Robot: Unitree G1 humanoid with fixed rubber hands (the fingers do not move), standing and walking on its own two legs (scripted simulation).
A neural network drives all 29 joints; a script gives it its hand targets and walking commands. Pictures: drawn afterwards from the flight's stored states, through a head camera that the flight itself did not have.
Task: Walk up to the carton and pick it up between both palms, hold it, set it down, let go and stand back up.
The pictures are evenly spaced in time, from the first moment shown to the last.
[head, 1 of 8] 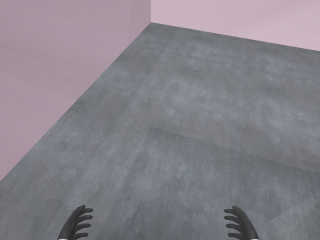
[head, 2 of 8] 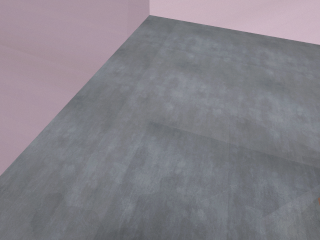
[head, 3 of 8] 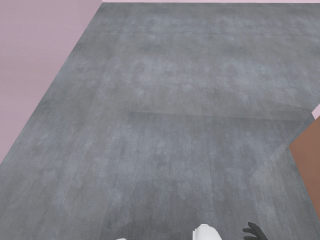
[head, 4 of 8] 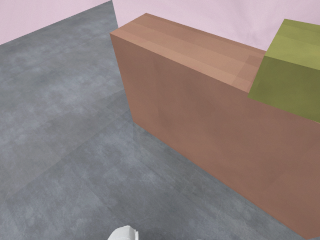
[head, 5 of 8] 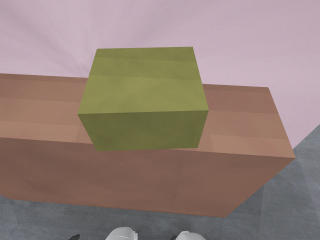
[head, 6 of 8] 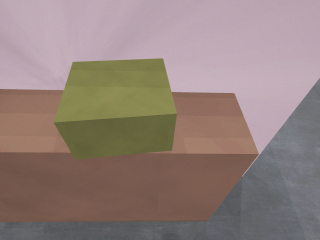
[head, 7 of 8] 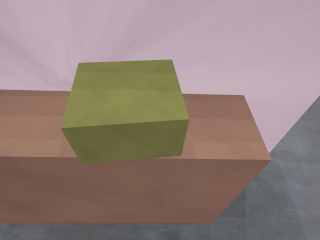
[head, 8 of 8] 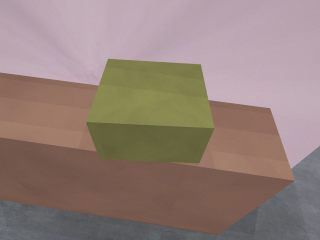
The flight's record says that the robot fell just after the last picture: no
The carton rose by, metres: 0.00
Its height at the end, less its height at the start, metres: +0.00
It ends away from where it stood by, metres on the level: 0.00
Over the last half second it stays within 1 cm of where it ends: yes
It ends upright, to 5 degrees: yes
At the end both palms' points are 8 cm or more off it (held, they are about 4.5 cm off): yes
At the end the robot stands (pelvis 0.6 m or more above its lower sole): yes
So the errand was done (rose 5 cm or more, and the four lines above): no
